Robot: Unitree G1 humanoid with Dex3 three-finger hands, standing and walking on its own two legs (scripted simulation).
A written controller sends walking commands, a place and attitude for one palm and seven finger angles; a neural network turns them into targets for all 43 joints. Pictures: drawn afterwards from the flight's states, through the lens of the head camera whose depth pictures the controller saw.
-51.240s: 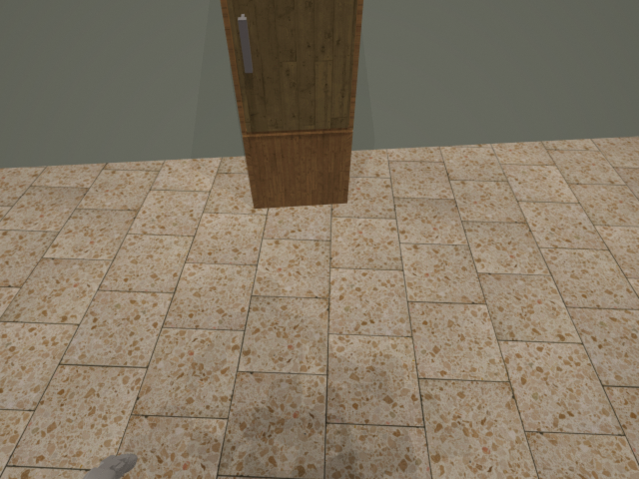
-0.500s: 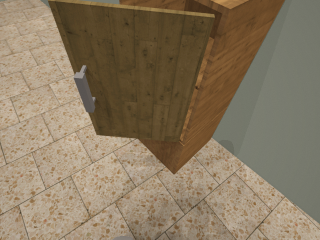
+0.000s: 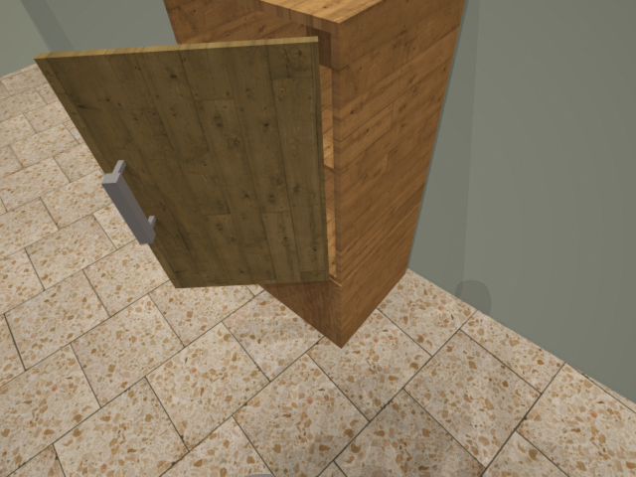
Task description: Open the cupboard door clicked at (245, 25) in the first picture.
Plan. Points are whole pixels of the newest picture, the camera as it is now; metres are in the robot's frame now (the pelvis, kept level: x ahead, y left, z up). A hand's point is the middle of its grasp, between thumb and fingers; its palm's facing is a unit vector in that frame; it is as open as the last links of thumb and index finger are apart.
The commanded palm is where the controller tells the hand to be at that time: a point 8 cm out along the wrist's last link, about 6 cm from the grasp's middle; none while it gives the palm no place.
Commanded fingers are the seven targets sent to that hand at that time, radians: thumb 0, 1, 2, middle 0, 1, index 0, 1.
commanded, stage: come to a stop and stand still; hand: left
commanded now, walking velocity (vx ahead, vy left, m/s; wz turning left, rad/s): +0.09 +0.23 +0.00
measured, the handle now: (134, 202) +0.57 +0.37 -0.01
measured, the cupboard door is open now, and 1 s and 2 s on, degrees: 42 42 42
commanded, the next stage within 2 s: look again from close up in 0.86 s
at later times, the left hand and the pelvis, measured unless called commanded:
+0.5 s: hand out of the picture +0.04 +0.19 -0.17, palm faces +0.05 -0.97 -0.22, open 7.4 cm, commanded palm none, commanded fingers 0.00 0.90 0.90 -0.20 -0.30 -0.20 -0.30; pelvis +0.03 +0.01 +0.00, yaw +1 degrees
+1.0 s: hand out of the picture +0.06 +0.18 -0.17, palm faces -0.02 -0.98 -0.22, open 7.3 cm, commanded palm none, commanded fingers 0.00 0.90 0.90 -0.20 -0.30 -0.20 -0.30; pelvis +0.04 -0.01 +0.00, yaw +0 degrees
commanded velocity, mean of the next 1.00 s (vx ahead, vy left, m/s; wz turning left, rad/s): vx -0.01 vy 0.02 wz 0.00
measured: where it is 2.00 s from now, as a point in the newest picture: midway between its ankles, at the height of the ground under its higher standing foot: outside the picture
